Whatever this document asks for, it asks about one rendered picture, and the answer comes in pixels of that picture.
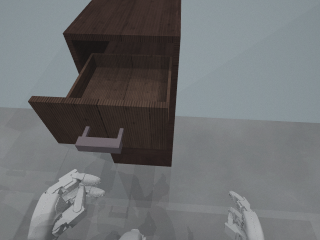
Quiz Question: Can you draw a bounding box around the drawer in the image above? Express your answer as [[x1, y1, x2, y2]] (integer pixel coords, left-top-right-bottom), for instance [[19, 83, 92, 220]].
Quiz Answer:
[[28, 53, 173, 150]]

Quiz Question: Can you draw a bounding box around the robot right hand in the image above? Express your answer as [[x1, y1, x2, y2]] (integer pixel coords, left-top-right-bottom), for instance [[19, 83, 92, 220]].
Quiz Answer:
[[224, 191, 265, 240]]

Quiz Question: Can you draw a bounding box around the cabinet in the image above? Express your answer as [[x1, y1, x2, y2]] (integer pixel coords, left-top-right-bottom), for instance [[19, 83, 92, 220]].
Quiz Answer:
[[63, 0, 181, 167]]

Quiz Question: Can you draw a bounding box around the handle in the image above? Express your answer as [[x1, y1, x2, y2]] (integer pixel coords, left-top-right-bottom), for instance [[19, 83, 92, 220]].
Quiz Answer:
[[75, 126, 124, 154]]

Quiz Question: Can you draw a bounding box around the robot left hand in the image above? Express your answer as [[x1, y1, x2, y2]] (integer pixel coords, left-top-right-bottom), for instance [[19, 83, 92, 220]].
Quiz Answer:
[[27, 169, 106, 240]]

